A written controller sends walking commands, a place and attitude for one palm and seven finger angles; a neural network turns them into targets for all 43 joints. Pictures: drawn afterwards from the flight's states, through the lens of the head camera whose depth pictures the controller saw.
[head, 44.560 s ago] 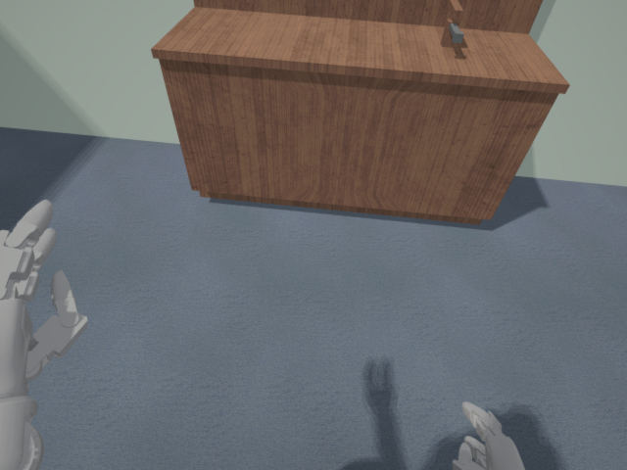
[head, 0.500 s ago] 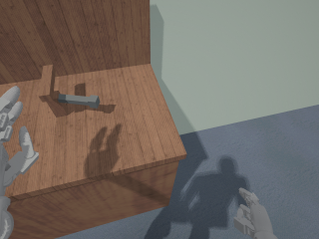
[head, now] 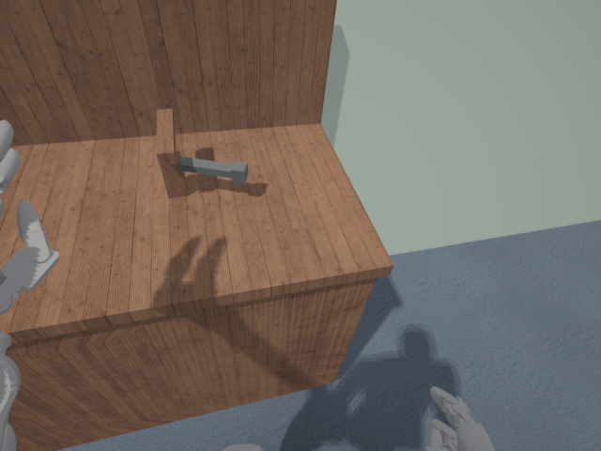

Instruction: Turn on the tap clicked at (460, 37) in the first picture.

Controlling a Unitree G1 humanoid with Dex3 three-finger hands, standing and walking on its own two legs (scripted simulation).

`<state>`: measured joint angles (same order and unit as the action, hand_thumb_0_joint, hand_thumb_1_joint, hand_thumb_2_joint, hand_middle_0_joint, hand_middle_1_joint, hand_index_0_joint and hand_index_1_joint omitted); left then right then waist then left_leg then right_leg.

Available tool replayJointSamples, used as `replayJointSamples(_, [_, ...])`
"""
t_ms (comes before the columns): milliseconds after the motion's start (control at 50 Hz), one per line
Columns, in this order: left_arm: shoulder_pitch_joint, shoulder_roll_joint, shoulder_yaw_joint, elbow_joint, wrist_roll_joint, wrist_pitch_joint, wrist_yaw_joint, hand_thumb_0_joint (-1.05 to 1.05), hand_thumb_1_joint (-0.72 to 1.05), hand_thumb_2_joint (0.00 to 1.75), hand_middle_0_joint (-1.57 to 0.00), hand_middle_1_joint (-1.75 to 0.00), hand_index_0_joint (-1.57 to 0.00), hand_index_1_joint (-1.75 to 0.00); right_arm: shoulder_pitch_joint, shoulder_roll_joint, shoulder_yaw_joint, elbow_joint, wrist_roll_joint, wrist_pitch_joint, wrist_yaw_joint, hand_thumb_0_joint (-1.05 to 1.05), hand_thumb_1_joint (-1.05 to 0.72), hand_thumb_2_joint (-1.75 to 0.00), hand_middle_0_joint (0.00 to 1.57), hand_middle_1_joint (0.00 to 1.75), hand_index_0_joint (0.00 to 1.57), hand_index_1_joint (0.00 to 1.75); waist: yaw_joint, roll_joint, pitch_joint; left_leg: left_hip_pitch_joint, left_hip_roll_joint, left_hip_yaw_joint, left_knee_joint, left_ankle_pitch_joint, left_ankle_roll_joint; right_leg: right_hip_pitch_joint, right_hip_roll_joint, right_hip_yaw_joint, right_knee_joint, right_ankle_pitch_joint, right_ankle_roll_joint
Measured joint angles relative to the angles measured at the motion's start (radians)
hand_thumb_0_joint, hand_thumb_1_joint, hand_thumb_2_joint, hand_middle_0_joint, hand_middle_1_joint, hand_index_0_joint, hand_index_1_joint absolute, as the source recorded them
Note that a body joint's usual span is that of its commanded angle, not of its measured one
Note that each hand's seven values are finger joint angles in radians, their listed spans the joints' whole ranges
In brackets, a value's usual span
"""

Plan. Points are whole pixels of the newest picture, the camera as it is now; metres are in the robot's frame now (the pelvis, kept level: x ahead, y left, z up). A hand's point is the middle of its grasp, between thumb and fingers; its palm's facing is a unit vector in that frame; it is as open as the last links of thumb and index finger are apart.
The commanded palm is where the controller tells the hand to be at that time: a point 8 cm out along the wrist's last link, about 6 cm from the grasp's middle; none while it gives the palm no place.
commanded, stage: come to a stop and stand still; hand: left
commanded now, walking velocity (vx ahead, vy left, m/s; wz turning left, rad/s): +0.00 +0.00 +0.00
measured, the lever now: (239, 172) +0.56 +0.17 +0.04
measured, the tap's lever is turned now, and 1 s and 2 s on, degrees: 68 68 68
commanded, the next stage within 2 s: look again from close up in 1.90 s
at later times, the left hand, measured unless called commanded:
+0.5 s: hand (17, 308) +0.16 +0.25 +0.21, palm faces +0.34 -0.86 -0.37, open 7.4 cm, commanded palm +0.12 +0.29 +0.19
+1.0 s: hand out of the picture +0.15 +0.27 +0.20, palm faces +0.33 -0.81 -0.48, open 7.4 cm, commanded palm +0.08 +0.32 +0.19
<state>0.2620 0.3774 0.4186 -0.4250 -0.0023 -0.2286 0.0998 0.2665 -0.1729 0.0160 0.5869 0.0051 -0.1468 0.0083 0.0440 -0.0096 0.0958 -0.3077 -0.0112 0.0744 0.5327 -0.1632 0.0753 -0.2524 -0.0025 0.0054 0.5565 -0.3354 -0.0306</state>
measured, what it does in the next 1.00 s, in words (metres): walks backwards: left foot, then right foot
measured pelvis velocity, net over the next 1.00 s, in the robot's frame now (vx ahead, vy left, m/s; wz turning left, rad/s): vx -0.10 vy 0.05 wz -0.08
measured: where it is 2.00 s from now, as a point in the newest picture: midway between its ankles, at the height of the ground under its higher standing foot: outside the picture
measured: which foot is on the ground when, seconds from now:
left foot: down 0.00-0.12, up 0.14-0.20, down 0.22-0.58, up 0.60-0.78, down 0.80-1.00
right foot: down 0.00-0.24, up 0.26-0.54, down 0.56-1.00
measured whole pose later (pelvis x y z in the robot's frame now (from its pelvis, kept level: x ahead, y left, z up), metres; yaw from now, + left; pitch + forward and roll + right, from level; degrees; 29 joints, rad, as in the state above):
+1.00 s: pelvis -0.10 +0.05 +0.00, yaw -5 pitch -4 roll -1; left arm 0.39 0.44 0.44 -0.54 -0.03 -0.22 0.11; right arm 0.19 -0.18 -0.02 0.55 0.02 -0.15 0.00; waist -0.02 0.01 0.11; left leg -0.28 0.01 -0.04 0.61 -0.27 -0.01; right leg -0.25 0.03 -0.04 0.56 -0.21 -0.03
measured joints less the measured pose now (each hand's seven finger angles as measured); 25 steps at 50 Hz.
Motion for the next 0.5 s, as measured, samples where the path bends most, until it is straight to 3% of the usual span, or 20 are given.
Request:
replayJointSamples(120, [0.037,-0.029,-0.047,0.013,0.004,0.002,-0.019,0.01,0.9,0.9,-0.21,-0.3,-0.2,-0.3,-0.025,-0.013,-0.008,0.008,0.003,0.023,0.005,0.01,-0.9,-0.9,0.2,0.3,0.21,0.3,-0.012,0.021,-0.051,-0.059,0.002,0.03,0.085,-0.188,-0.037,-0.025,-0.013,0.013,0.0,0.034,0.004])
replayJointSamples(200, [0.07,-0.024,-0.054,-0.012,-0.005,0.034,-0.032,0.01,0.89,0.9,-0.21,-0.3,-0.2,-0.3,-0.067,-0.033,-0.004,0.018,0.0,0.042,-0.006,0.01,-0.9,-0.9,0.2,0.3,0.21,0.3,0.011,-0.004,-0.068,-0.11,-0.009,-0.023,0.337,-0.238,-0.067,-0.127,-0.034,0.012,0.105,0.108,0.015])
replayJointSamples(220, [0.074,-0.023,-0.05,-0.02,-0.008,0.04,-0.031,0.01,0.89,0.9,-0.21,-0.3,-0.2,-0.3,-0.076,-0.037,-0.002,0.019,0.001,0.046,-0.011,0.01,-0.9,-0.9,0.2,0.3,0.21,0.3,0.016,-0.006,-0.077,-0.076,-0.003,-0.048,0.32,-0.251,-0.066,-0.164,-0.035,0.006,0.152,0.092,0.03])
replayJointSamples(240, [0.062,-0.02,-0.044,-0.018,-0.011,0.045,-0.027,0.01,0.89,0.9,-0.21,-0.3,-0.2,-0.3,-0.09,-0.032,-0.004,0.025,0.002,0.046,-0.018,0.01,-0.9,-0.9,0.2,0.3,0.21,0.3,0.013,-0.022,-0.069,-0.07,-0.007,-0.043,0.31,-0.223,-0.03,-0.195,-0.043,0.008,0.208,0.041,0.04])
replayJointSamples(280, [0.012,-0.024,-0.039,0.005,-0.012,0.066,-0.016,0.01,0.89,0.9,-0.21,-0.3,-0.2,-0.3,-0.1,-0.008,-0.014,0.027,0.004,0.037,-0.021,0.01,-0.9,-0.9,0.2,0.3,0.2,0.3,0.008,-0.054,-0.022,-0.062,-0.016,-0.018,0.322,-0.205,0.005,-0.246,-0.021,0.052,0.406,-0.083,0.037])
replayJointSamples(320, [-0.034,-0.036,-0.044,0.026,-0.01,0.082,-0.01,0.01,0.89,0.9,-0.21,-0.3,-0.2,-0.3,-0.081,0.017,-0.022,0.033,0.004,0.017,-0.009,0.01,-0.9,-0.9,0.2,0.3,0.2,0.3,-0.014,-0.065,0.001,-0.047,-0.023,-0.027,0.274,-0.169,0.006,-0.278,0.029,0.078,0.596,-0.079,0.035])
replayJointSamples(360, [-0.034,-0.042,-0.043,-0.006,-0.011,0.09,-0.004,0.01,0.89,0.9,-0.21,-0.3,-0.2,-0.3,-0.053,0.033,-0.015,0.043,0.001,0.006,0.009,0.01,-0.9,-0.9,0.2,0.3,0.2,0.3,-0.04,-0.069,0.001,-0.035,-0.025,-0.042,0.188,-0.109,0.002,-0.287,0.064,0.066,0.679,-0.047,0.033])
replayJointSamples(420, [0.04,-0.029,-0.028,-0.112,-0.019,0.06,0.002,0.01,0.89,0.9,-0.21,-0.3,-0.2,-0.3,-0.008,0.039,-0.004,0.047,-0.007,0.003,0.023,0.01,-0.9,-0.9,0.2,0.3,0.2,0.3,-0.064,-0.056,-0.023,-0.027,-0.008,-0.052,0.061,-0.032,0.0,-0.241,0.084,0.009,0.593,-0.033,0.02])
replayJointSamples(500, [0.163,0.018,0.008,-0.184,-0.023,0.016,0.002,0.01,0.89,0.9,-0.21,-0.3,-0.2,-0.3,0.046,0.019,-0.009,0.026,-0.008,0.026,0.015,0.01,-0.9,-0.9,0.2,0.3,0.21,0.3,-0.053,-0.011,-0.074,-0.024,0.014,-0.03,-0.047,0.025,-0.017,-0.056,0.075,-0.062,0.196,-0.053,-0.005])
